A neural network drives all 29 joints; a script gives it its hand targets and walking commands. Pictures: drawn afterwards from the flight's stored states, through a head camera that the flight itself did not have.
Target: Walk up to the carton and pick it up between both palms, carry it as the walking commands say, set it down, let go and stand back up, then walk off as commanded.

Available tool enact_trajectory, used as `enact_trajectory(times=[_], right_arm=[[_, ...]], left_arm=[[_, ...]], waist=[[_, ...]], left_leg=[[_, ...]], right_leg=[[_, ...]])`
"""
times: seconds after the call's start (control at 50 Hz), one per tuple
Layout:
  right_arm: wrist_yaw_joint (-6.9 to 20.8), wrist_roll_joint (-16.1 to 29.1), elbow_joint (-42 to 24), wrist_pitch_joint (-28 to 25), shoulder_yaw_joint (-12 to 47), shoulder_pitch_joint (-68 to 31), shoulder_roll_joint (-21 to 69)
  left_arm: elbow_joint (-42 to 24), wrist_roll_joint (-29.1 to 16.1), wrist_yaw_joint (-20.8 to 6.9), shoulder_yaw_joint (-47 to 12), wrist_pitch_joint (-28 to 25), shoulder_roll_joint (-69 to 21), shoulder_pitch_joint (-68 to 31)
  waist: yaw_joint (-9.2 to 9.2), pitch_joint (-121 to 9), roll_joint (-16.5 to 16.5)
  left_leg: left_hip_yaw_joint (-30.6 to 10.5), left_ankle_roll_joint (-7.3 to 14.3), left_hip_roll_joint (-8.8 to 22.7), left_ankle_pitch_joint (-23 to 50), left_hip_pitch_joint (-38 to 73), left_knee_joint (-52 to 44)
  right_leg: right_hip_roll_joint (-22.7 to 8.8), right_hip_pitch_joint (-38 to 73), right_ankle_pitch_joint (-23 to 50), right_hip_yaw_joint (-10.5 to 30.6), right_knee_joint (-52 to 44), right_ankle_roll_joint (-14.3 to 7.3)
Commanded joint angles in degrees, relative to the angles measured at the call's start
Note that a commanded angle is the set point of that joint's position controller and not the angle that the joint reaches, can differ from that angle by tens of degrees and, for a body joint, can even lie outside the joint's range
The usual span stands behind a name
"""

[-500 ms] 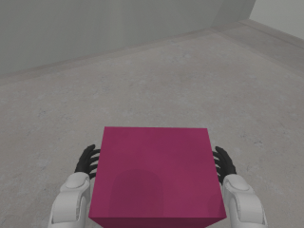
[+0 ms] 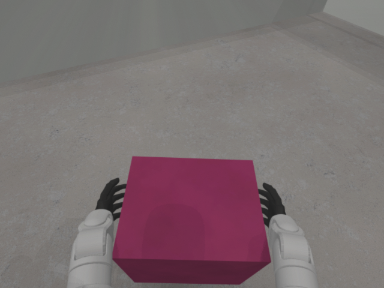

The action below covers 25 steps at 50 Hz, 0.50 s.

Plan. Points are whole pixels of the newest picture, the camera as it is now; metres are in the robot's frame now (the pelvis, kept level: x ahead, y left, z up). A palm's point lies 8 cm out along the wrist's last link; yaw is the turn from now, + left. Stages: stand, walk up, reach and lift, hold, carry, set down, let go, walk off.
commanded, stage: set down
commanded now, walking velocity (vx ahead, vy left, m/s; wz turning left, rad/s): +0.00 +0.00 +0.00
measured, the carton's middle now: (189, 225) +0.30 +0.04 -0.09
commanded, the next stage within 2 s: none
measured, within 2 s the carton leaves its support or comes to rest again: neither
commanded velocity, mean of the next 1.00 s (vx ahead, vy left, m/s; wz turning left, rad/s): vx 0.00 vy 0.00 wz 0.00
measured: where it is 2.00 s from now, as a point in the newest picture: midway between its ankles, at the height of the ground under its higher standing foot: outside the picture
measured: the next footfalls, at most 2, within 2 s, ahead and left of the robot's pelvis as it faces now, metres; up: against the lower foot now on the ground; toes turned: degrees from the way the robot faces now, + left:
none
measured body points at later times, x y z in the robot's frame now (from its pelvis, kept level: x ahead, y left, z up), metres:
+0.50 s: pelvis -0.03 +0.00 -0.04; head +0.10 +0.02 +0.39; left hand +0.31 +0.22 -0.09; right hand +0.34 -0.14 -0.09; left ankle +0.05 +0.09 -0.74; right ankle -0.02 -0.10 -0.74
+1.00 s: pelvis -0.05 +0.00 -0.11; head +0.15 +0.02 +0.29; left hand +0.34 +0.22 -0.18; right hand +0.37 -0.14 -0.18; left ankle +0.05 +0.09 -0.74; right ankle -0.02 -0.10 -0.74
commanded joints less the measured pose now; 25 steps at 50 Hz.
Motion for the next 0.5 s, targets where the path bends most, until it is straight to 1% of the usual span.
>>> enact_trajectory(times=[0.0, 0.02, 0.04, 0.06, 0.08, 0.14, 0.22, 0.26, 0.28, 0.34, 0.42, 0.46, 0.48], right_arm=[[9.85, 9.15, 0.26, -3.94, 29.94, -24.94, 40.08], [9.99, 9.31, 0.37, -4.64, 30.09, -25.32, 39.87], [10.12, 9.54, 0.66, -5.29, 30.57, -25.26, 39.87], [10.15, 9.59, 0.59, -6.02, 30.71, -25.39, 39.51], [10.18, 9.62, 1.14, -6.67, 30.79, -25.51, 39.54], [9.86, 9.6, 1.38, -8.71, 31.16, -26.18, 39.11], [9.29, 9.11, 3.06, -10.92, 30.63, -27.6, 39.16], [9.17, 9.02, 3.73, -11.53, 30.29, -29.34, 39.48], [9.2, 8.83, 4.19, -11.65, 29.85, -30.41, 39.59], [9.62, 8.57, 5.58, -11.66, 29.01, -33.68, 40.39], [10.78, 8.88, 6.99, -11.22, 28.44, -38.79, 41.77], [11.42, 9.02, 8.09, -10.79, 28.07, -41.03, 42.52], [11.68, 9.16, 8.25, -10.65, 28.16, -41.49, 43.0]], left_arm=[[0.14, -8.24, -9.44, -28.01, -4.67, -42.69, -21.39], [0.53, -8.09, -9.32, -27.88, -5.46, -42.66, -21.28], [0.84, -7.92, -9.19, -27.66, -6.21, -42.37, -20.87], [0.87, -7.87, -9.07, -27.59, -6.97, -42.24, -20.94], [1.07, -7.77, -8.94, -27.44, -7.68, -41.98, -21.12], [1.38, -8.22, -8.92, -28.05, -9.84, -41.58, -22.13], [2.05, -8.76, -9.42, -28.94, -12.11, -41.45, -25.56], [3.3, -8.68, -9.79, -28.89, -12.64, -41.44, -27.14], [3.85, -8.66, -10.01, -28.76, -12.78, -41.47, -28.47], [5.1, -8.55, -10.62, -28.33, -12.85, -42.32, -32.36], [6.92, -8.04, -11.48, -27.46, -12.32, -44.13, -36.4], [7.98, -7.63, -11.85, -26.51, -11.86, -44.64, -38.16], [8.07, -7.67, -12.06, -26.54, -11.69, -45.08, -38.86]], waist=[[0.93, -20.12, 1.58], [1.2, -20.85, 1.66], [1.84, -21.73, 1.52], [1.9, -22.67, 1.55], [2.33, -23.47, 1.53], [2.03, -26.74, 0.95], [1.17, -31.08, 1.35], [1.02, -32.41, 1.46], [0.56, -32.76, 1.34], [0.15, -33.94, 1.46], [0.41, -36.73, 1.49], [0.95, -37.49, 1.19], [0.78, -38.45, 1.16]], left_leg=[[-9.58, -1.46, -0.36, 16.29, 18.35, 3.62], [-9.7, -1.39, -0.4, 17.51, 17.57, 4.37], [-9.76, -1.3, -0.42, 18.83, 17.08, 5.07], [-9.87, -1.26, -0.42, 19.54, 16.37, 5.82], [-9.91, -1.17, -0.42, 20.09, 15.48, 6.55], [-10.16, -0.8, -0.46, 21.55, 13.36, 8.96], [-10.12, -0.47, -0.64, 20.28, 9.79, 11.95], [-10.07, -0.27, -0.75, 18.43, 7.65, 13.25], [-10.08, -0.14, -0.74, 16.82, 6.46, 13.83], [-9.85, -0.01, -0.87, 12.17, 3.04, 15.45], [-9.53, 0.03, -1.05, 7.23, -0.69, 17.85], [-9.4, 0.09, -1.03, 5.4, -2.47, 19.0], [-9.36, 0.07, -1.07, 4.96, -2.78, 19.64]], right_leg=[[0.47, -13.34, 10.53, 7.74, -3.47, -1.52], [0.58, -14.34, 11.24, 7.68, -2.73, -1.45], [0.67, -15.14, 12.23, 7.76, -2.09, -1.34], [0.82, -16.09, 12.77, 7.76, -1.33, -1.27], [0.84, -17.04, 13.16, 7.85, -0.65, -1.23], [1.12, -20.04, 14.57, 8.03, 1.61, -1.01], [1.3, -24.35, 13.91, 8.26, 4.51, -0.92], [1.4, -26.64, 12.18, 8.26, 5.86, -0.82], [1.51, -27.89, 10.69, 8.15, 6.46, -0.79], [1.89, -31.07, 6.58, 7.91, 8.2, -0.85], [2.41, -35.27, 2.28, 7.56, 11.0, -0.86], [2.57, -37.35, 0.7, 7.53, 12.3, -0.81], [2.66, -38.08, 0.54, 7.54, 12.98, -0.72]])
